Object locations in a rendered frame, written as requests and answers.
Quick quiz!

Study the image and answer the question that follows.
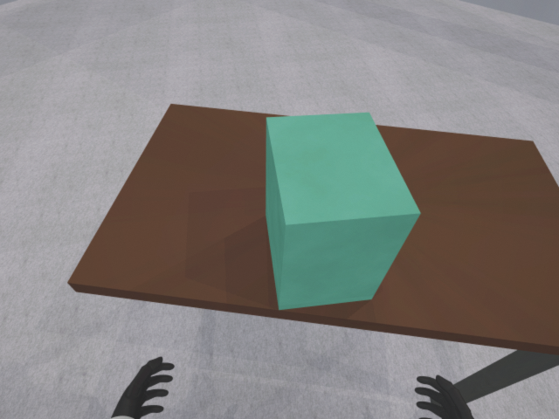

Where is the table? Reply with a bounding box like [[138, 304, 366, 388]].
[[67, 104, 559, 407]]

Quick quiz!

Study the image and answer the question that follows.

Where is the robot right hand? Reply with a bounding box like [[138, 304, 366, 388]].
[[415, 375, 474, 419]]

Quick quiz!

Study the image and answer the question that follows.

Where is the robot left hand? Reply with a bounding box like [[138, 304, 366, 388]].
[[111, 357, 175, 419]]

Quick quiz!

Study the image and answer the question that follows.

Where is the carton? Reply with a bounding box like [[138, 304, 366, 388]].
[[266, 113, 421, 310]]

